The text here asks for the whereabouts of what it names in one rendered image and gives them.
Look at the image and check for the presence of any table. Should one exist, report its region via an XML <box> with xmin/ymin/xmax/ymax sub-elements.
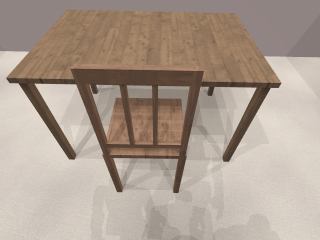
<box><xmin>6</xmin><ymin>9</ymin><xmax>281</xmax><ymax>162</ymax></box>

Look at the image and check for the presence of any chair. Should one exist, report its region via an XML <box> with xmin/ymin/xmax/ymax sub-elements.
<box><xmin>70</xmin><ymin>63</ymin><xmax>204</xmax><ymax>193</ymax></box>

